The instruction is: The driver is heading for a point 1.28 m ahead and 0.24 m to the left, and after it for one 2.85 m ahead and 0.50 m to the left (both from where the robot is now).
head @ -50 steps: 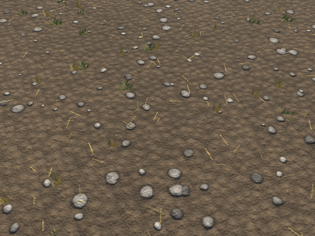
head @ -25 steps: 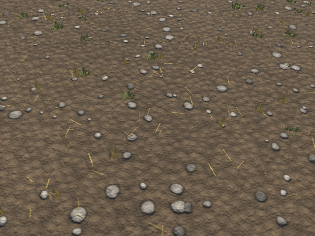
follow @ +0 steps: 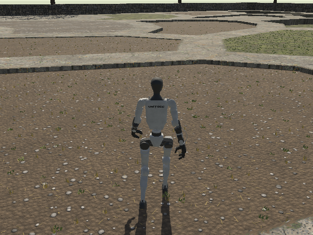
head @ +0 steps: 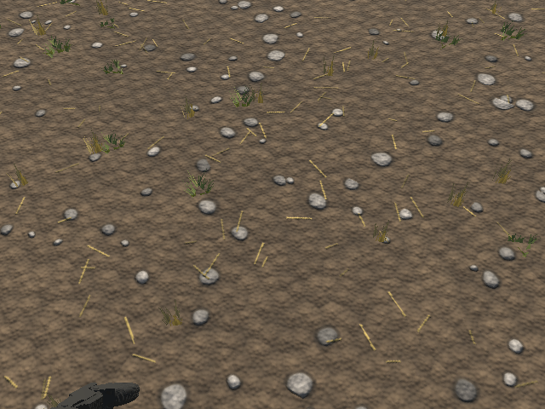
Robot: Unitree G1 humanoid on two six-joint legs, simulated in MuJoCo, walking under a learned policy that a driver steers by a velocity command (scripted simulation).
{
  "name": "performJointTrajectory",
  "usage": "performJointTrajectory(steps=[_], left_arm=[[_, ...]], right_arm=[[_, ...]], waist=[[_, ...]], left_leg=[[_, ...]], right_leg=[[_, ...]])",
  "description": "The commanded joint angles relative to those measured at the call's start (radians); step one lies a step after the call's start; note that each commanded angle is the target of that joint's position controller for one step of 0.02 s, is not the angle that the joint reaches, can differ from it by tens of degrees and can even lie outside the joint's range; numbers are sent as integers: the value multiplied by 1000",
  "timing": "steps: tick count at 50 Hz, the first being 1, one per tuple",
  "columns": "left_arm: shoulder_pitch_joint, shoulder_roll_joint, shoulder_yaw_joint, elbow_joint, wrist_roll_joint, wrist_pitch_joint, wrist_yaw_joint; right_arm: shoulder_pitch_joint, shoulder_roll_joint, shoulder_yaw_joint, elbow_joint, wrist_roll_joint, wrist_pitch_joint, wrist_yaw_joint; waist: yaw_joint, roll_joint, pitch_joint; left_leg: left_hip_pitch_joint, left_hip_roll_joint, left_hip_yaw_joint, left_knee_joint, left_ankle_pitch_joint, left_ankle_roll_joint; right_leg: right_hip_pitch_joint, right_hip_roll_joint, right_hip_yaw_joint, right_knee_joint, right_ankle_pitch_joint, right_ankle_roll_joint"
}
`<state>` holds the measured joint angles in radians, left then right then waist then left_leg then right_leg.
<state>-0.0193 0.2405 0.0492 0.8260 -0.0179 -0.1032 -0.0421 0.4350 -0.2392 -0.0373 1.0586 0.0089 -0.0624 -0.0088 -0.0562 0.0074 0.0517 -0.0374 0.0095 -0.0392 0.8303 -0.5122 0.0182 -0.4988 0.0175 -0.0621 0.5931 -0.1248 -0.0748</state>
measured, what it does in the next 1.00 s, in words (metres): walks ahead: left foot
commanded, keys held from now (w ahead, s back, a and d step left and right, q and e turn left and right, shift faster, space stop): w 1.00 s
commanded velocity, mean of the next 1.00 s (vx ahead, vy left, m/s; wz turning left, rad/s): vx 0.49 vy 0.00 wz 0.00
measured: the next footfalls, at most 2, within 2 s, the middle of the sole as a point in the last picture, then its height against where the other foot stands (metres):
left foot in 0.50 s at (216, 403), level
right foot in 1.08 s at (303, 278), level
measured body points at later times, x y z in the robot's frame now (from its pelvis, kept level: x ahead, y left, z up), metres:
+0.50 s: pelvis +0.29 +0.03 +0.01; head +0.32 +0.04 +0.46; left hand +0.24 +0.30 -0.14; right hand +0.51 -0.20 -0.08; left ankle +0.43 +0.14 -0.72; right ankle +0.12 -0.09 -0.72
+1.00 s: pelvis +0.56 +0.04 +0.02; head +0.59 +0.04 +0.47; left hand +0.77 +0.27 -0.08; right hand +0.52 -0.23 -0.12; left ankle +0.43 +0.14 -0.72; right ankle +0.74 -0.10 -0.69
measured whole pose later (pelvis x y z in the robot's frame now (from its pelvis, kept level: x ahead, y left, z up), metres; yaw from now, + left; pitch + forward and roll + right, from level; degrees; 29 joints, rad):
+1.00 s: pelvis +0.56 +0.04 +0.02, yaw +0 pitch +2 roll +2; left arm 0.00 0.24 0.04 0.86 -0.02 -0.08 -0.03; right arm 0.39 -0.25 -0.05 0.99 0.01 -0.07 0.00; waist -0.08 -0.04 0.01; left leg 0.07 -0.06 0.05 0.19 -0.30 0.04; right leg -0.60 -0.08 0.00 0.54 0.04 -0.03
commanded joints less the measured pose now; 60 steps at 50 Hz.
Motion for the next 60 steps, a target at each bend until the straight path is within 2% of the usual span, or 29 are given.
performJointTrajectory(steps=[1, 2, 3, 5, 7, 11, 15, 19, 21, 23, 25, 26, 27, 28, 29, 30, 32, 34, 37, 43, 48, 51, 53, 54, 55, 56, 57, 59, 60], left_arm=[[302, 148, 38, 54, 1, -2, 6], [217, 129, 30, 38, 7, -8, 4], [177, 107, 24, 35, 18, -14, 0], [166, 79, 14, 51, 26, -20, -4], [198, 97, 16, 73, 20, -23, 3], [275, 143, 23, 100, 20, -14, 33], [349, 158, 22, 123, 8, -5, 44], [428, 167, 25, 161, 0, 13, 46], [435, 177, 31, 170, -1, 25, 49], [408, 195, 38, 165, -1, 35, 52], [376, 171, 27, 148, 7, 45, 53], [413, 120, 8, 120, 23, 40, 53], [514, 8, -24, 131, 16, 14, 42], [439, 128, 3, 131, -10, -7, 36], [350, 166, 13, 103, -28, -21, 33], [303, 158, 14, 96, -22, -24, 41], [305, 132, 22, 98, -4, -4, 46], [323, 92, 19, 101, -1, 19, 48], [230, 95, 22, 66, 11, 31, 52], [28, 66, 10, 4, 9, 17, 36], [-95, 72, 2, -50, -1, 4, 8], [-47, 108, 14, -51, -3, -5, -5], [190, 177, 52, 21, 8, -6, 3], [362, 248, 70, 58, 32, -6, 11], [406, 307, 79, 77, 40, 2, 12], [409, 214, 54, 72, 21, 6, 11], [313, 175, 39, 56, 15, 6, 15], [186, 119, 22, 41, 19, 3, 16], [163, 98, 13, 47, 27, 2, 17]], right_arm=[[-49, -134, -21, -111, 44, -63, 10], [-98, -135, -22, -121, 39, -69, 1], [-113, -127, -31, -123, 22, -63, -6], [-71, -85, -32, -120, 15, -37, -7], [-94, -72, -33, -134, 12, -19, -8], [-262, -86, -38, -198, -5, -16, -7], [-406, -62, -24, -240, 0, -28, 9], [-517, -67, -14, -287, 10, -34, 31], [-535, -82, -15, -308, 12, -41, 44], [-471, -116, -27, -302, 13, -46, 50], [-187, -197, -70, -220, 9, -46, 41], [-16, -276, -90, -186, -9, -42, 30], [10, -300, -90, -171, -9, -38, 39], [-25, -202, -63, -179, 1, -40, 39], [-111, -167, -51, -198, 2, -42, 36], [-187, -151, -45, -213, -5, -43, 36], [-240, -102, -30, -216, -22, -49, 42], [-222, -108, -32, -200, -16, -55, 44], [-174, -146, -41, -176, -13, -54, 28], [-79, -159, -39, -137, -2, -39, 6], [-3, -168, -46, -91, 4, -15, 1], [-29, -187, -55, -91, 7, -1, -6], [-65, -175, -49, -103, 2, 10, -9], [-57, -148, -34, -130, -15, 9, -12], [87, -11, 5, -124, -18, -11, -1], [62, -103, -14, -99, 1, -33, 3], [-26, -152, -30, -124, 26, -43, 3], [-120, -145, -38, -139, 11, -32, -12], [-108, -133, -41, -139, 6, -15, -16]], waist=[[150, -155, -204], [114, -46, -138], [81, -26, -97], [32, -65, -90], [23, -67, -51], [57, -42, 2], [106, -46, 16], [140, -47, 42], [128, -58, 39], [80, -86, -6], [-56, -77, -184], [-84, 63, -342], [-24, 304, -447], [-50, 195, -371], [-34, 145, -232], [-2, 55, -165], [55, 56, -106], [75, 62, -90], [65, 40, -42], [5, 46, 2], [-23, 49, 39], [27, 77, -1], [149, 79, -144], [196, -13, -294], [124, -284, -435], [160, -196, -472], [144, -159, -316], [85, -37, -169], [51, -54, -152]], left_leg=[[-693, 21, -78, 539, 54, 46], [-641, 76, -58, 492, 156, 48], [-593, 108, -49, 439, 209, 44], [-505, 142, -54, 372, 247, 43], [-527, 156, -37, 304, 265, 27], [-665, 161, -23, 79, 469, -14], [-610, 111, 29, -165, 640, -16], [-640, 86, 34, -273, 599, -3], [-641, 77, 30, -308, 525, 21], [-525, 43, 55, -331, 448, 49], [-119, 12, 78, -335, 468, 107], [222, 229, -205, -325, 436, 190], [455, 395, -656, -474, 268, 320], [408, 360, -639, -518, 179, 278], [265, 329, -480, -537, 241, 236], [119, 293, -374, -566, 341, 216], [-52, 234, -244, -626, 469, 201], [-106, 217, -185, -669, 518, 214], [-107, 213, -128, -708, 572, 221], [-70, 166, -23, -728, 555, 174], [98, 232, -31, -666, 598, 172], [158, 256, -31, -572, 798, 148], [99, 180, 25, -294, 1064, 100], [-110, 113, 62, 1, 816, 56], [-504, -89, 54, 384, 38, -23], [-568, -77, -112, 524, -124, -23], [-628, -27, -103, 536, -82, -17], [-579, 58, -36, 406, 36, -29], [-503, 82, -32, 356, 70, -31]], right_leg=[[721, -352, 644, -338, -271, -192], [559, -320, 520, -362, -127, -172], [441, -284, 425, -384, -23, -162], [339, -239, 329, -434, 20, -158], [285, -231, 273, -476, 39, -172], [319, -223, 216, -510, 84, -167], [350, -186, 133, -506, 117, -127], [490, -236, 134, -452, 134, -125], [564, -272, 145, -404, 194, -113], [596, -280, 140, -321, 383, -91], [494, -196, 72, 4, 584, -43], [223, -110, 19, 353, 272, 1], [-104, 58, 95, 623, -431, 42], [-213, -3, 197, 728, -442, 24], [-256, -55, 168, 723, -347, 9], [-215, -105, 143, 674, -250, 10], [-117, -157, 143, 589, -158, 17], [-89, -168, 132, 532, -133, 30], [-183, -177, 123, 399, -18, 60], [-165, -129, 73, 60, 245, 70], [-205, -103, 69, -60, 176, 43], [-97, -68, 48, -96, 69, 5], [248, -14, 7, -124, 113, -44], [566, -182, 183, -66, 322, -106], [908, -434, 622, -131, 437, -299], [895, -427, 673, -178, 500, -299], [758, -392, 478, -175, 609, -255], [489, -307, 290, -231, 664, -191], [395, -283, 245, -267, 655, -176]])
